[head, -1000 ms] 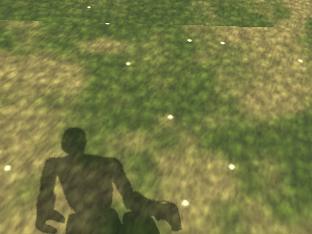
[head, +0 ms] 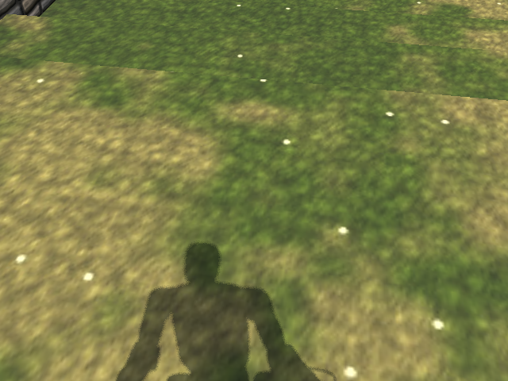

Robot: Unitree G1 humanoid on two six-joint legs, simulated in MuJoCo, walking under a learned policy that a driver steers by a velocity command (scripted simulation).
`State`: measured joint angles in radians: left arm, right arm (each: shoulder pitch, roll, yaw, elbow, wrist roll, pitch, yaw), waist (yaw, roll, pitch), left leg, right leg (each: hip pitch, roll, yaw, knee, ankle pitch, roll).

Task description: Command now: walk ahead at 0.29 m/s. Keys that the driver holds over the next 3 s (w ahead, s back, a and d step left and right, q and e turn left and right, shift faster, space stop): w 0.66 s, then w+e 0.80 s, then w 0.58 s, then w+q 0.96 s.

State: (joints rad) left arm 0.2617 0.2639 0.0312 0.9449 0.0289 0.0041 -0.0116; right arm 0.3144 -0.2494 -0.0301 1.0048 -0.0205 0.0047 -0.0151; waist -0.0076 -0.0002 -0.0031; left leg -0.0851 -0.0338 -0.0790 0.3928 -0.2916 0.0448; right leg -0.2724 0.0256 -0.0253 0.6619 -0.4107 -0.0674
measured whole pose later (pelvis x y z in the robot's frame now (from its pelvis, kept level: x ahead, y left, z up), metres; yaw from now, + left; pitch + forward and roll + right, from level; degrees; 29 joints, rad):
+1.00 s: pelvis +0.47 +0.00 +0.00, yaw -8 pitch +0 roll +1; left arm 0.11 0.21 0.03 0.91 0.02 -0.02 -0.05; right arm 0.42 -0.19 -0.02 1.03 -0.02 -0.11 -0.01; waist -0.03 -0.03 0.05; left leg 0.07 -0.08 0.21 0.18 -0.27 0.08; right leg -0.65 -0.08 -0.04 0.75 0.01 -0.06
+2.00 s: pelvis +1.00 -0.16 +0.01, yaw -30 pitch +1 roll +1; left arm 0.16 0.25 0.03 0.83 0.04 -0.03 -0.04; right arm 0.42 -0.22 -0.04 0.94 -0.01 -0.09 0.02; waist -0.04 -0.05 0.02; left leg -0.07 -0.07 0.06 0.23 -0.18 0.08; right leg -0.61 -0.08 0.01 0.88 -0.15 -0.02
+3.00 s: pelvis +1.45 -0.32 +0.00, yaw +0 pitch +0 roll +0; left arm 0.15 0.26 0.05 0.74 0.04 -0.01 -0.01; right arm 0.36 -0.26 -0.07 0.84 0.00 -0.03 0.00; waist -0.02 -0.03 0.04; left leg -0.16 -0.15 -0.03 0.35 -0.19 0.15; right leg -0.63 -0.14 0.04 1.05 -0.23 0.05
